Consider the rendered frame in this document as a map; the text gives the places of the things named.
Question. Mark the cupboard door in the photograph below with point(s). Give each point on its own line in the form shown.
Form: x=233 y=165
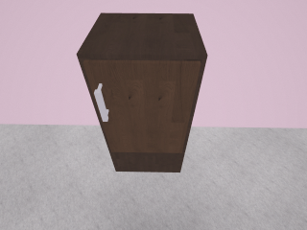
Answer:
x=149 y=102

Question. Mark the handle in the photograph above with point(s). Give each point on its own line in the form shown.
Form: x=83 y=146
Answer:
x=101 y=103

